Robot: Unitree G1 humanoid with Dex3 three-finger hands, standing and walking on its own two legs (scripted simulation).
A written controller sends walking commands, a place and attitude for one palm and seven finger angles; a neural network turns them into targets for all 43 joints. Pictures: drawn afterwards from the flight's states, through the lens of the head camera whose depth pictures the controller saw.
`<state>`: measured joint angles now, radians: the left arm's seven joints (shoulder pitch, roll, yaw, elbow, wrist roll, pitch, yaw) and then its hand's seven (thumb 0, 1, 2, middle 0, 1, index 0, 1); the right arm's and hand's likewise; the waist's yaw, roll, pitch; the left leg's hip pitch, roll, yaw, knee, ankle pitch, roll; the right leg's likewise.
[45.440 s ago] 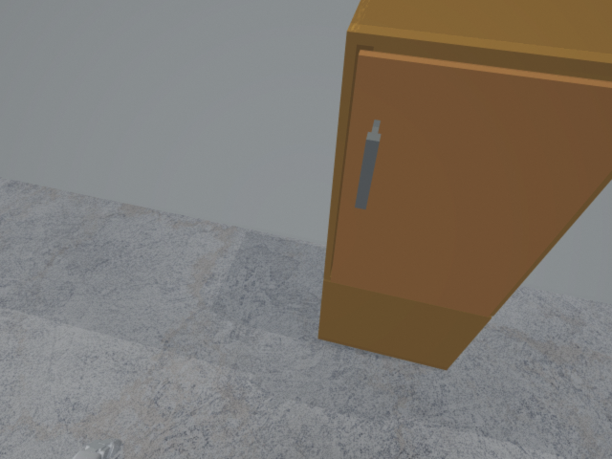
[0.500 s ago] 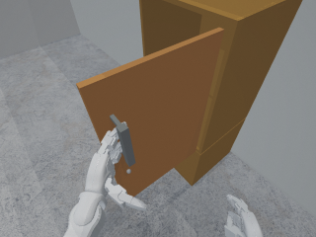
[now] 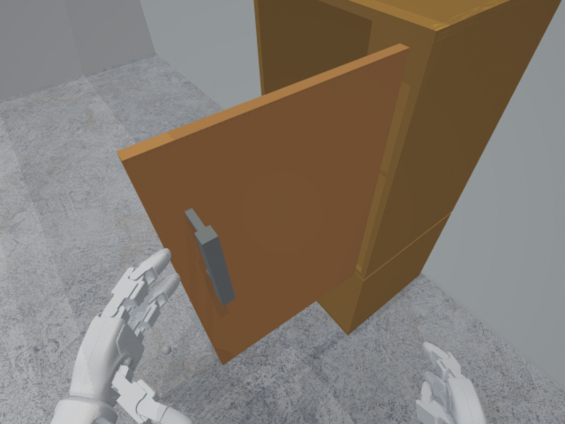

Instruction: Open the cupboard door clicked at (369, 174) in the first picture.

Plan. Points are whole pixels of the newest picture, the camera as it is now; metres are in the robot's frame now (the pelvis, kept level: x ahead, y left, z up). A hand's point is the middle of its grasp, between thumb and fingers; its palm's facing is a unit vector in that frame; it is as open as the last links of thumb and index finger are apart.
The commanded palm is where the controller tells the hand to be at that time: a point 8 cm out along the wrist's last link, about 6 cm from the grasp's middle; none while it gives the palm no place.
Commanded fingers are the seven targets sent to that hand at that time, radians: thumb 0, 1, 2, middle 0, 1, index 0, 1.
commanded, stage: slide the hand sideways off the handle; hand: left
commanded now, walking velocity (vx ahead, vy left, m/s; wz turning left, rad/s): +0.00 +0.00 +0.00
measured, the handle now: (210, 259) +0.30 +0.12 +0.10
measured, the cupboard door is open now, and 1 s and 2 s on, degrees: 88 88 88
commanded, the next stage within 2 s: draw the hand back to the body in 0.24 s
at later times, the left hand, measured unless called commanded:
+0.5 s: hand (126, 366) +0.16 +0.18 +0.10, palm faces -0.05 -1.00 -0.05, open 16.3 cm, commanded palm +0.13 +0.24 +0.12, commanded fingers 0.00 -0.50 0.30 -0.15 -0.30 -0.15 -0.30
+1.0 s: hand (61, 344) +0.17 +0.24 +0.14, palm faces +0.24 -0.93 -0.30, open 15.3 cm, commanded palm +0.13 +0.28 +0.16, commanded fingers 0.00 -0.01 0.51 -0.17 -0.30 -0.17 -0.30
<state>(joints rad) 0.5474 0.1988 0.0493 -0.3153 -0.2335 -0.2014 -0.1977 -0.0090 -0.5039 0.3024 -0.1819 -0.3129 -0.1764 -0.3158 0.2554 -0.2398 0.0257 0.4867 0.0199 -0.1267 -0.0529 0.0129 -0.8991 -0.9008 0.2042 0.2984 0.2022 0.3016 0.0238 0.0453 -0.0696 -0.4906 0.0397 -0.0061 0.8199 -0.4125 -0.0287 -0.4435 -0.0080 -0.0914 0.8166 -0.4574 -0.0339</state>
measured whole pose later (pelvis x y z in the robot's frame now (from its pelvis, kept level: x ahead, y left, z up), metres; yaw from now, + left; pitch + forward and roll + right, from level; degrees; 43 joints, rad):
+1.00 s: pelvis -0.01 +0.03 +0.02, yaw +0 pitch -2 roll -2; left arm 0.57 0.30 0.18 -0.46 -0.11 -0.04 0.03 -0.01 -0.32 0.38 -0.16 -0.30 -0.16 -0.31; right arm 0.23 -0.22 0.06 0.56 0.01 -0.19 -0.11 0.01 -0.90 -0.90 0.21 0.30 0.20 0.30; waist 0.05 0.05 -0.02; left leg -0.30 0.03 0.01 0.66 -0.33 0.00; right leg -0.23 -0.01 -0.08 0.59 -0.33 0.00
